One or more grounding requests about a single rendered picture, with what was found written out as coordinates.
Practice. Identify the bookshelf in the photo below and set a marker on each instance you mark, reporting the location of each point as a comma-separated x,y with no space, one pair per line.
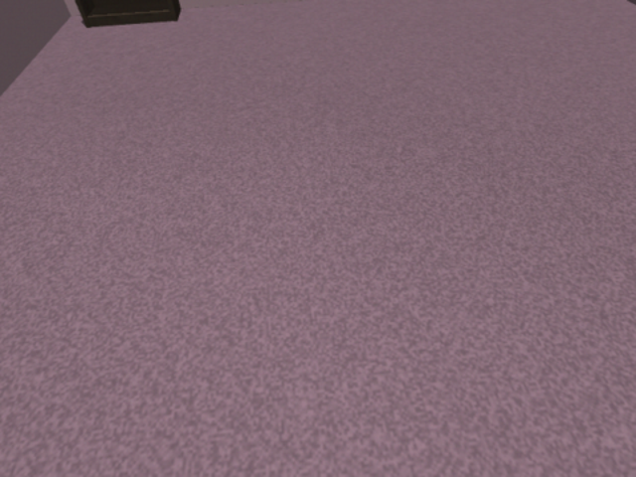
97,13

